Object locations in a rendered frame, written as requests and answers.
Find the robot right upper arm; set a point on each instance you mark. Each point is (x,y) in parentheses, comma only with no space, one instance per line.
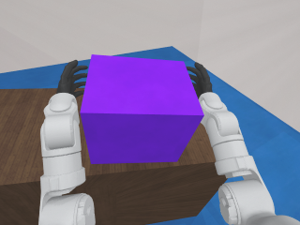
(246,202)

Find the robot left upper arm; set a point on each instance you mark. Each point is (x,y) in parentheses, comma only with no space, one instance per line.
(72,209)

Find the robot left hand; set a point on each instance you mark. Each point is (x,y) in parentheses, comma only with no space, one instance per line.
(67,82)

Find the robot right hand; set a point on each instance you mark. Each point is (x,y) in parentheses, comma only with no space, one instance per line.
(201,82)

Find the right robot forearm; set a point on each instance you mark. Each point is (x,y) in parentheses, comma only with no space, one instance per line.
(226,139)

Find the carton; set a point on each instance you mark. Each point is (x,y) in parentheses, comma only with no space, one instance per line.
(138,110)

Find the pedestal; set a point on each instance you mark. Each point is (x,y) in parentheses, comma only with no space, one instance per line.
(139,193)

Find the left robot forearm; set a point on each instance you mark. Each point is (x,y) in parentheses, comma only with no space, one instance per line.
(61,148)

